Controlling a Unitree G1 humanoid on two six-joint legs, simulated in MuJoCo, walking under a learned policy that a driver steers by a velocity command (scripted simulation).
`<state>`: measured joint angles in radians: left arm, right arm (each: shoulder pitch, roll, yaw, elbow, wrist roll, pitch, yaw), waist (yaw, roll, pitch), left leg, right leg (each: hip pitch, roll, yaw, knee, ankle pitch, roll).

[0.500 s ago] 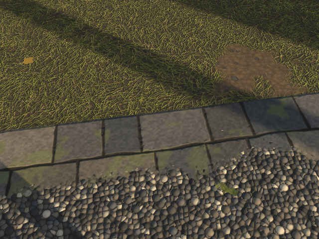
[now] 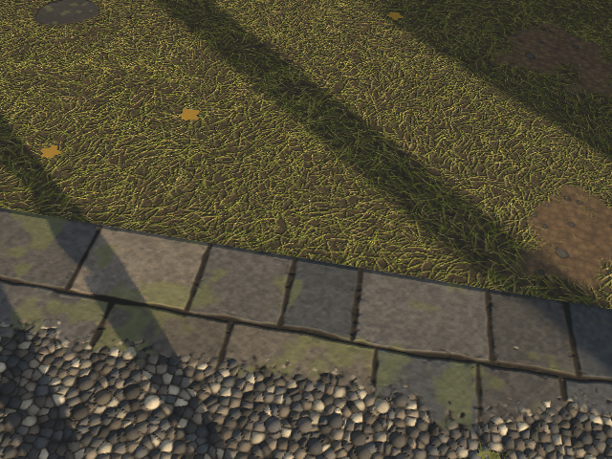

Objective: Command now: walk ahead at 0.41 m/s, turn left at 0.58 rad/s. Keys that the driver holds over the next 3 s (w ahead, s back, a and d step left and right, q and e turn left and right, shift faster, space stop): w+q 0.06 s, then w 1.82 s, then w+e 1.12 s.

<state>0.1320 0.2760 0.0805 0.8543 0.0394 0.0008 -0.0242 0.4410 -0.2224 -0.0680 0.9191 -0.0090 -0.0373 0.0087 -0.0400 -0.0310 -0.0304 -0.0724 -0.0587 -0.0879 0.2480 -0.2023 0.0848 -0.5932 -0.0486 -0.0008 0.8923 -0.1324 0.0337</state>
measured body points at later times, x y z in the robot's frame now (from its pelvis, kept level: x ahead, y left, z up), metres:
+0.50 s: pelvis +0.26 -0.05 -0.01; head +0.29 -0.06 +0.44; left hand +0.23 +0.21 -0.14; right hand +0.39 -0.29 -0.14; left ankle +0.27 +0.09 -0.68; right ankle +0.22 -0.13 -0.75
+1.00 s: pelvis +0.53 +0.03 -0.01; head +0.55 +0.04 +0.44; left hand +0.59 +0.29 -0.15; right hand +0.57 -0.24 -0.14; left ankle +0.52 +0.07 -0.75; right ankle +0.60 -0.13 -0.68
